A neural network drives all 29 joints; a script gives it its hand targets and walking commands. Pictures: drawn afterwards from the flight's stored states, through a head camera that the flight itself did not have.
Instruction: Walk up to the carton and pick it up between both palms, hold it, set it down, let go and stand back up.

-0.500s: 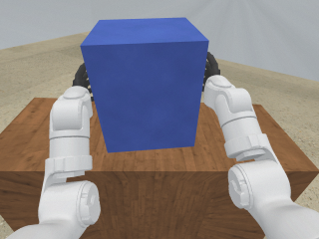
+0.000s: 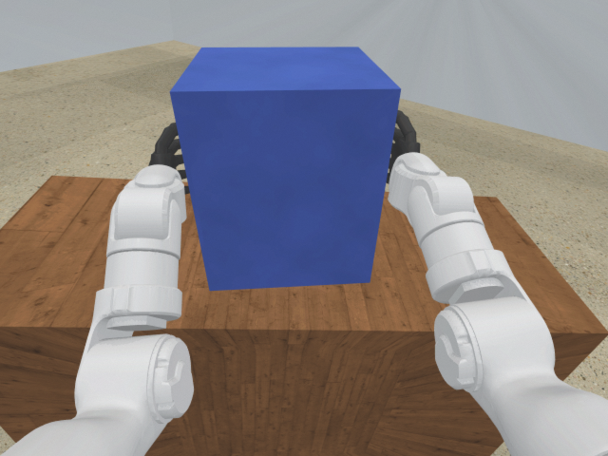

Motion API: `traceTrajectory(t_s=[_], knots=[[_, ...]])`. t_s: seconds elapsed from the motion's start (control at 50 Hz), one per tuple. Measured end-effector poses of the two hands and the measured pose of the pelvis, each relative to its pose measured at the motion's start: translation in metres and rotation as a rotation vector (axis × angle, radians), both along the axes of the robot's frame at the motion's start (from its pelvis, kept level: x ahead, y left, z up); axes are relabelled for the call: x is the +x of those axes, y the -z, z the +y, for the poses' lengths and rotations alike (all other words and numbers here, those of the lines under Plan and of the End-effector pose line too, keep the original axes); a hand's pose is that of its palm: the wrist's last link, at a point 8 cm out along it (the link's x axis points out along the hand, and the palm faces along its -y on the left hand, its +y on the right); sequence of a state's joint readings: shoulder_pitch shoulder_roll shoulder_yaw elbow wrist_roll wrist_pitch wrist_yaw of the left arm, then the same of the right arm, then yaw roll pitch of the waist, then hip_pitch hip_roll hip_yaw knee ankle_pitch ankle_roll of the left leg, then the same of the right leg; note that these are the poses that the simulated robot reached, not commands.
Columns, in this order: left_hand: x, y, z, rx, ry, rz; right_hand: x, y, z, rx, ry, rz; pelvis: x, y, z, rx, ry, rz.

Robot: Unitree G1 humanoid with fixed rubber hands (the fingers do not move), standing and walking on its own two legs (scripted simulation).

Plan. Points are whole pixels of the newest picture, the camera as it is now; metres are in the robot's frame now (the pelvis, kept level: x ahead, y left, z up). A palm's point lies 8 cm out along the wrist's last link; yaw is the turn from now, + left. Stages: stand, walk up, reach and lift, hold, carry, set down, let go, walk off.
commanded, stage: hold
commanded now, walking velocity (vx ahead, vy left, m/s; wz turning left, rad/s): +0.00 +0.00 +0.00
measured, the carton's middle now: (286, 165) +0.41 +0.02 +0.24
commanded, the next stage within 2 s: none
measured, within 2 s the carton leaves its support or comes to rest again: neither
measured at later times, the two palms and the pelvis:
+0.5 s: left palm (159, 178) +0.37 +0.17 +0.24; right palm (402, 167) +0.38 -0.13 +0.26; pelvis +0.01 +0.00 +0.00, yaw +0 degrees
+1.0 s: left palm (151, 187) +0.34 +0.17 +0.24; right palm (406, 174) +0.35 -0.13 +0.26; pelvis -0.02 +0.01 +0.00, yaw +0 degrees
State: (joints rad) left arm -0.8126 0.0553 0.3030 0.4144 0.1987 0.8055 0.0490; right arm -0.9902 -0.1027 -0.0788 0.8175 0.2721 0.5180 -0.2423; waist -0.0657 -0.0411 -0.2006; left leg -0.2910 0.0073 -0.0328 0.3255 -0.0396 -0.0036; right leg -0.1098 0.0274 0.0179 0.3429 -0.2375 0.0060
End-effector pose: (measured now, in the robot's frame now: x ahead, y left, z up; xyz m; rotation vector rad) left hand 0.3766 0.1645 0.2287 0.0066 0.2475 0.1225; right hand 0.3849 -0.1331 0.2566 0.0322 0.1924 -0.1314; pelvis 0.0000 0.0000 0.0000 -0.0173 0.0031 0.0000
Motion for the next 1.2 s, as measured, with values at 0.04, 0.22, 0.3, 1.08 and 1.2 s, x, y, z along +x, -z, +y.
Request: traceTrajectory(t_s=[0.04,0.22,0.3,1.08,1.2], knots=[[0.005,0.002,-0.003,0.003,0.0,0.006,0.006,0.002,-0.003,0.002,0.001,0.006,0.004,0.0,-0.002,0.003,0.0,0.006],[0.01,-0.002,-0.002,-0.008,-0.018,-0.047,0.013,-0.006,-0.002,-0.072,-0.02,-0.048,0.018,-0.001,-0.009,0.012,0.0,0.024],[0.008,-0.002,-0.001,-0.008,-0.019,-0.038,0.012,-0.006,-0.001,-0.073,-0.023,-0.039,0.017,-0.001,-0.009,0.011,0.0,0.023],[-0.026,-0.011,0.005,0.008,-0.001,-0.035,-0.026,-0.004,0.004,-0.01,-0.007,-0.028,-0.021,0.001,0.007,-0.01,0.002,-0.029],[-0.01,-0.008,0.001,0.01,-0.004,-0.025,-0.009,0.002,0.0,-0.007,-0.007,-0.017,-0.009,0.0,0.004,-0.006,0.002,-0.012]])
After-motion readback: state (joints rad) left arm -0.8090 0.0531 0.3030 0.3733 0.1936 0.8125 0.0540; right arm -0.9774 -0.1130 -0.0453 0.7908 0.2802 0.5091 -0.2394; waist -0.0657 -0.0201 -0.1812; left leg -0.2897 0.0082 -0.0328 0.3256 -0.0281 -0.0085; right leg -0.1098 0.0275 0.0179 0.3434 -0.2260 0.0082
